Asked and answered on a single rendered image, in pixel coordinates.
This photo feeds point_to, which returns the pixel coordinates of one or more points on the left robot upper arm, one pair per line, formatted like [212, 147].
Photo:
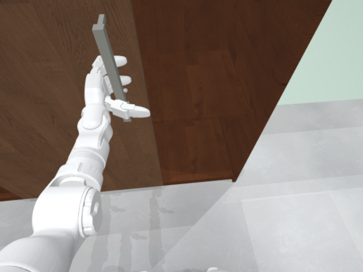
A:
[64, 217]

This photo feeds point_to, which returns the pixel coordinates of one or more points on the handle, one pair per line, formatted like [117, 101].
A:
[102, 40]

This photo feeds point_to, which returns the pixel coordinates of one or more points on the robot left forearm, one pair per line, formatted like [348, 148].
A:
[88, 157]

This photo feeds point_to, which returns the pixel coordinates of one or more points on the robot left hand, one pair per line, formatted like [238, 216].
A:
[97, 87]

